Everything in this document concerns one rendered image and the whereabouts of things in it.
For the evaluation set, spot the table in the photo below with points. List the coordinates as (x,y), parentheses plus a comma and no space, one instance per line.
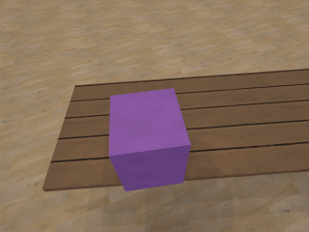
(238,124)

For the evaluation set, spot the carton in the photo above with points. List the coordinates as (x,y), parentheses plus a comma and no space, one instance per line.
(148,141)

